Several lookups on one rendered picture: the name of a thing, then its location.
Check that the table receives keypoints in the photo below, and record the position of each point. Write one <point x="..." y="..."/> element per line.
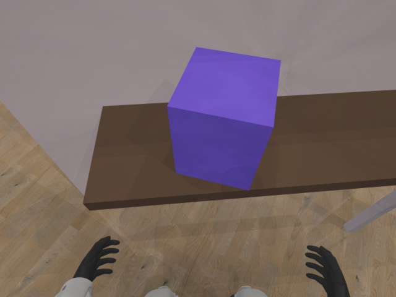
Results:
<point x="319" y="142"/>

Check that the robot right shin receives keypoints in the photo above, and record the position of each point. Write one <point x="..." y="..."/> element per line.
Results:
<point x="244" y="287"/>

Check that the carton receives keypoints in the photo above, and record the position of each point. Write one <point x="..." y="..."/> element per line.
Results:
<point x="222" y="114"/>

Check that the left robot hand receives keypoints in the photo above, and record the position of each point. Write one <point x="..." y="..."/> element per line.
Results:
<point x="88" y="267"/>

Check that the robot left forearm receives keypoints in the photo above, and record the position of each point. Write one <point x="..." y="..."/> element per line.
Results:
<point x="76" y="287"/>

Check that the right robot hand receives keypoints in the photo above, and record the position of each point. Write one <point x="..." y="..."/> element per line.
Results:
<point x="333" y="282"/>

